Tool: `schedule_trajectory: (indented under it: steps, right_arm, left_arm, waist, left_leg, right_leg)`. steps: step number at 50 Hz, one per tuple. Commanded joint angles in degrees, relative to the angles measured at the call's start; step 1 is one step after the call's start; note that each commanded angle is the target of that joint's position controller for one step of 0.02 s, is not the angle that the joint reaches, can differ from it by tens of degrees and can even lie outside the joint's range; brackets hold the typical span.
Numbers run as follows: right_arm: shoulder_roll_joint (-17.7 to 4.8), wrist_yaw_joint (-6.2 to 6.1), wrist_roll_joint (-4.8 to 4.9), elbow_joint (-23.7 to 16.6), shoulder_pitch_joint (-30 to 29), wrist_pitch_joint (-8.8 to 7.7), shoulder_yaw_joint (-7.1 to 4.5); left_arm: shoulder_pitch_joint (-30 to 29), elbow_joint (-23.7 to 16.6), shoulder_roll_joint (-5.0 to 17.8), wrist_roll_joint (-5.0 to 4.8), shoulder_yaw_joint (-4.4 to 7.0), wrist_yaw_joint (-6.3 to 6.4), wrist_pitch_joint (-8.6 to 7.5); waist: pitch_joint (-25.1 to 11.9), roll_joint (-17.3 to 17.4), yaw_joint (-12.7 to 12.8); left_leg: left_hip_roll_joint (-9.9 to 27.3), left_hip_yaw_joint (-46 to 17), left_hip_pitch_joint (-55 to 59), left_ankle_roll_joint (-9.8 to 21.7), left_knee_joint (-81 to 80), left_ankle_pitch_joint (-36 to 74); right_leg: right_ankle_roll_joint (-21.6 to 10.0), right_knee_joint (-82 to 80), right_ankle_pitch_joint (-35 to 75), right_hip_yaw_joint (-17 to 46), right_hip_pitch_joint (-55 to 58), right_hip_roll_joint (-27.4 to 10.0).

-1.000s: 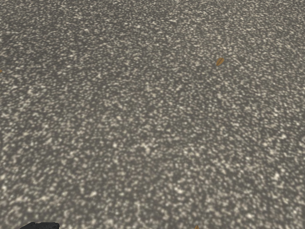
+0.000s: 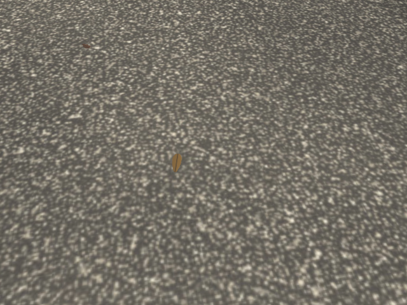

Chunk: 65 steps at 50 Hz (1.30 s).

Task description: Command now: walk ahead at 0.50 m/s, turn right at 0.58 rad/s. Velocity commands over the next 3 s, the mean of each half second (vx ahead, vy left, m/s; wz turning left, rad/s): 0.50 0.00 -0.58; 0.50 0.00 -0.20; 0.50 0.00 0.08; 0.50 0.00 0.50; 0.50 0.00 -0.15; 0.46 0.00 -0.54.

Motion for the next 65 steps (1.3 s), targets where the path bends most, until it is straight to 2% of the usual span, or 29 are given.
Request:
schedule_trajectory:
  steps: [1,8,10,12,13,14,15,16,17,18,19,22,28,34,36,37,38,39,40,41,43,45,48,54,59,61,63,64,65]
  right_arm:
    - [-8.94,-0.28,0.11,-3.58,-4.52,-0.82,-2.07]
    - [-12.49,-0.62,1.81,-0.29,-0.24,1.08,-2.99]
    - [-14.28,-0.98,2.29,-0.26,-0.63,1.8,-3.53]
    - [-13.55,-1.45,2.42,-0.62,-1.13,2.42,-3.1]
    - [-8.89,-1.39,-0.09,-1.88,1.16,2.05,-1.33]
    - [-4.48,-0.61,-0.5,-5.37,3.74,0.37,0.53]
    - [-10.4,0.22,1.43,-5.58,-2.58,-1.33,-0.69]
    - [-10.85,0.54,2.83,-7.02,-6.4,-2.16,-0.7]
    - [-9.88,0.1,1.89,-6.62,-6.7,-2.4,-0.44]
    - [-10.3,-0.3,0.41,-6.1,-6.4,-2.13,-0.81]
    - [-10.37,-0.23,0.04,-5.87,-5.26,-1.5,-0.98]
    - [-8.46,-0.36,-0.63,-5.64,-5.2,-0.05,-0.65]
    - [-4.65,0.65,-0.01,-7.45,-16.17,-0.29,1.15]
    - [-7.16,1.92,0.65,-9.36,-19.92,-1.24,0.38]
    - [-8.12,1.82,0.57,-8.52,-15.75,-1.46,-0.21]
    - [-9.65,1.5,0.31,-6.82,-9.72,-1.59,-1.15]
    - [-12.2,1.2,-0.35,-5.56,-0.83,-1.71,-1.93]
    - [-17.01,1.12,-0.82,-3.92,6.37,-1.16,-3.43]
    - [-12.96,1.72,0.89,-2.58,8.29,-0.84,-2.47]
    - [-9.88,1.54,1.48,-2.95,4.84,-0.6,-1.49]
    - [-7.54,1.3,0.39,-3.81,-1.5,0.12,-0.44]
    - [-6.25,1.26,-0.28,-3.88,-3.44,-0.18,0.14]
    - [-7.91,1.02,0.45,-2.73,-2.69,-0.65,-0.28]
    - [-10.14,0.21,1.3,0.02,1.63,0.32,-0.71]
    - [-11.14,-0.14,1.76,2.77,5.7,1.8,-1.04]
    - [-11.99,-0.48,1.81,3.21,5.24,2.44,-1.39]
    - [-11.6,-0.77,1.71,2.94,3.73,2.96,-1.11]
    - [-8.76,-0.81,0.57,1.53,3.86,2.77,0.18]
    - [-1.7,-0.36,0.52,0.64,11.52,1.66,2.4]
  left_arm:
    - [-1.54,-4.27,0.9,0.02,-0.2,-0.88,-0.92]
    - [-11.56,-8.78,1.03,-0.03,-0.44,-3.01,-1.31]
    - [-8.76,-9.02,2.99,0.34,0.62,-3.08,-0.9]
    - [6.87,-5.18,8.02,0.19,3.66,-2.19,-0.3]
    - [14.28,-3.69,13.19,-0.29,5.13,-0.88,0.3]
    - [10.73,-5.81,16.82,-0.43,4.98,-1.13,-0.57]
    - [11.43,-6.28,11.25,-0.07,3.51,-1.63,-1.37]
    - [9.93,-5.65,9.0,0.36,2.71,-1.65,-2.08]
    - [6.47,-5.71,7.87,0.41,2.25,-1.64,-2.46]
    - [3.18,-6.19,6.12,0.63,1.71,-1.44,-2.57]
    - [1.37,-6.97,5.71,1.25,1.39,-1.17,-2.59]
    - [1.52,-6.07,6.26,1.02,1.56,-0.31,-2.98]
    - [6.61,-2.05,6.5,0.6,1.29,0.85,-2.88]
    - [10.93,1.71,7.17,0.37,1.48,0.86,-2.27]
    - [9.91,2.04,7.38,0.38,1.59,0.95,-1.76]
    - [9.22,1.9,6.45,0.54,1.2,0.94,-1.59]
    - [8.77,0.82,4.5,1.25,0.25,0.98,-1.55]
    - [16.14,0.44,0.6,0.48,-1.0,0.91,-2.38]
    - [15.47,0.66,2.32,0.2,-1.03,0.79,-3.08]
    - [9.67,-0.08,6.35,-0.7,0.09,0.58,-3.33]
    - [2.8,-1.75,5.64,0.33,0.01,0.47,-3.6]
    - [4.5,-1.0,3.91,0.74,0.08,0.34,-3.25]
    - [3.77,-1.12,1.65,1.09,-0.49,0.46,-2.79]
    - [-7.52,-3.58,-0.62,0.98,-1.55,-0.42,-3.94]
    - [-13.8,-5.99,0.41,0.36,-1.33,-1.85,-4.62]
    - [-12.0,-5.77,1.7,0.48,-0.84,-2.16,-4.8]
    - [-0.16,-2.33,5.27,0.94,1.12,-1.62,-4.79]
    - [9.99,-0.55,9.03,1.66,2.31,-0.94,-4.64]
    - [13.24,0.49,13.65,1.77,3.32,-0.86,-4.26]
  waist:
    - [-0.16,6.67,1.03]
    - [2.26,6.62,-1.38]
    - [-0.59,8.47,1.31]
    - [-9.03,6.88,9.96]
    - [-14.42,-3.59,11.02]
    - [-22.61,-14.15,5.41]
    - [-22.08,-4.9,9.98]
    - [-13.86,-3.19,9.31]
    - [-8.69,2.46,6.36]
    - [-6.53,2.37,4.24]
    - [-5.49,0.65,2.48]
    - [-4.19,0.86,1.53]
    - [-1.41,-0.81,6.4]
    - [0.94,-2.16,7.34]
    - [-0.45,-3.39,4.78]
    - [-4.47,-2.44,1.66]
    - [-12.81,0.35,-2.25]
    - [-21.95,14.43,-1.56]
    - [-21.77,18.28,-2.44]
    - [-12.36,12.12,-2.92]
    - [-2.58,6.08,-0.58]
    - [-1.69,8.39,2.05]
    - [-1.44,8.36,2.67]
    - [0.3,6.79,-1.13]
    - [1.98,7.1,-2.19]
    - [0.72,7.82,-0.29]
    - [-7.0,7.19,6.28]
    - [-15.5,2.83,10.22]
    - [-23.31,-12.41,7.06]
  left_leg:
    - [15.67,-6.78,2.06,8.88,-8.43,15.59]
    - [17.85,0.87,9.56,5.82,-4.75,23.23]
    - [17.89,3.23,11.39,4.52,2.96,41.58]
    - [14.89,6.34,4.12,1.65,24.14,47.04]
    - [11.4,6.49,-12.35,-0.96,43.19,15.79]
    - [-0.51,-3.24,-33.45,-3.5,61.12,-22.93]
    - [2.72,-11.76,-39.37,-2.35,63.55,-20.06]
    - [4.65,-10.63,-41.37,-1.19,60.86,-15.14]
    - [7.02,-10.52,-38.56,-1.26,55.53,-10.79]
    - [8.55,-10.57,-34.66,-1.79,50.72,-8.46]
    - [9.2,-10.75,-31.16,-2.29,49.13,-6.83]
    - [8.47,-9.29,-28.79,-4.83,42.95,-3.45]
    - [5.64,-7.49,-24.17,-5.81,20.1,18.55]
    - [4.45,-8.29,-25.9,-1.72,12.06,12.21]
    - [3.0,-6.43,-20.21,0.38,10.17,7.92]
    - [2.2,-5.35,-11.36,2.12,8.76,9.29]
    - [8.82,-11.71,3.84,5.74,11.62,12.39]
    - [20.96,-34.85,25.89,15.02,9.56,2.88]
    - [24.12,-48.87,28.19,16.3,1.18,-9.88]
    - [22.79,-42.9,21.24,13.56,-0.18,-15.97]
    - [18.1,-30.86,6.52,11.39,-3.1,-7.98]
    - [14.98,-25.06,0.07,10.68,-5.64,0.43]
    - [14.3,-19.38,-2.11,12.01,-8.06,9.74]
    - [11.63,-10.92,-1.15,9.64,-8.91,14.72]
    - [15.6,-12.37,6.72,8.71,-5.71,16.44]
    - [16.55,-12.47,9.54,7.61,-2.16,23.18]
    - [12.91,-8.98,7.11,5.29,11.91,37.44]
    - [9.93,-7.53,-4.21,3.28,27.93,25.33]
    - [-0.27,-5.89,-27.38,-0.53,48.65,-12.92]
  right_leg:
    - [0.18,-7.27,8.81,0.57,-2.7,-1.83]
    - [-3.59,-21.7,8.94,-5.24,0.76,0.87]
    - [-6.01,-22.72,2.79,-8.46,7.36,4.43]
    - [-9.94,-27.44,5.67,-9.44,30.02,8.89]
    - [-14.02,-27.32,8.77,7.09,47.68,-1.94]
    - [-25.71,-37.38,-5.63,41.25,61.73,-14.04]
    - [-23.04,-41.88,-9.98,40.66,60.43,-13.76]
    - [-20.77,-42.23,-7.25,32.72,53.45,-11.79]
    - [-18.98,-42.45,-0.86,26.52,44.37,-9.27]
    - [-17.95,-42.96,5.58,21.91,37.94,-7.25]
    - [-17.83,-44.16,9.7,19.87,33.32,-5.96]
    - [-18.53,-46.0,17.29,15.42,26.91,-4.2]
    - [-13.99,-46.43,12.23,8.0,24.3,-0.71]
    - [-12.94,-41.61,13.51,13.61,35.38,-6.42]
    - [-11.59,-37.37,23.14,13.52,37.2,-6.2]
    - [-10.25,-30.31,30.98,11.26,36.63,-3.31]
    - [-8.24,-17.01,26.38,8.54,29.83,-0.19]
    - [-3.22,4.59,4.14,2.83,9.07,8.72]
    - [-2.57,12.19,-20.18,5.89,-1.18,9.97]
    - [-2.86,15.54,-16.85,6.4,-6.04,6.5]
    - [-2.82,10.05,-8.75,2.13,-4.91,1.78]
    - [-2.31,5.24,-4.73,1.56,0.56,-0.56]
    - [-0.8,-0.67,-1.27,-0.13,0.48,-1.35]
    - [0.05,-21.66,16.45,-2.71,3.47,0.25]
    - [-1.97,-28.65,13.99,-2.61,2.94,1.77]
    - [-3.56,-30.3,9.76,-3.24,6.43,2.78]
    - [-6.51,-32.67,10.25,-5.8,24.3,5.26]
    - [-10.14,-29.85,12.8,3.47,42.48,-3.69]
    - [-19.02,-33.96,2.1,29.35,62.18,-17.62]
